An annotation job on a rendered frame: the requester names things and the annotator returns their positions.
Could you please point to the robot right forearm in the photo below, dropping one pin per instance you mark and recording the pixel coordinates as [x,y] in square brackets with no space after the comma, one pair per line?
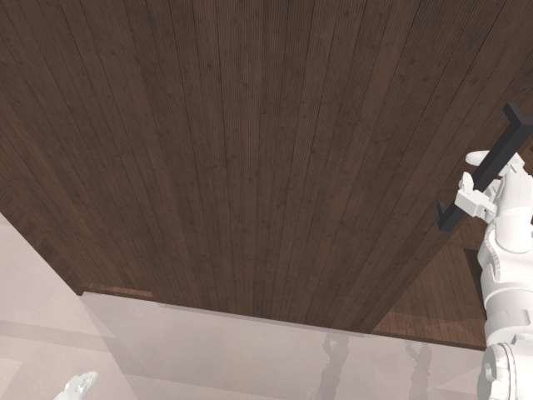
[506,257]

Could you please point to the robot right hand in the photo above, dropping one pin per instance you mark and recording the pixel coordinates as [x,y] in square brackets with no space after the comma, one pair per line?
[512,195]

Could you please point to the robot right upper arm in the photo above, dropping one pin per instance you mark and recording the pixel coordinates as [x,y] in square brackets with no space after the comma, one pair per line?
[506,373]

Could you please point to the handle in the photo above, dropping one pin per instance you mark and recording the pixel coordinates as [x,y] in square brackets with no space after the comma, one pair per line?
[506,146]

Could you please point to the robot left hand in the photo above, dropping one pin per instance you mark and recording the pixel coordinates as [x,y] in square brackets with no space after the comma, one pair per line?
[77,387]

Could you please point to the wardrobe door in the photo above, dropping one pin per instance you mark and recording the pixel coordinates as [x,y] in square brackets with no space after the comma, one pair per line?
[43,170]
[282,159]

